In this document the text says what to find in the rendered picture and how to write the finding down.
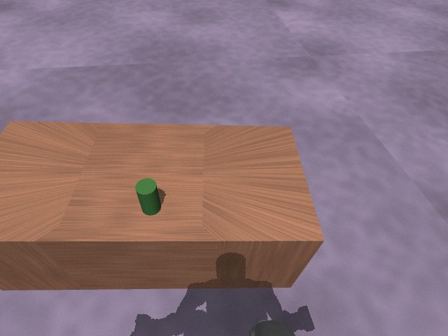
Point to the can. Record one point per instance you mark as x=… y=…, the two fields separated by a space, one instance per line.
x=147 y=193

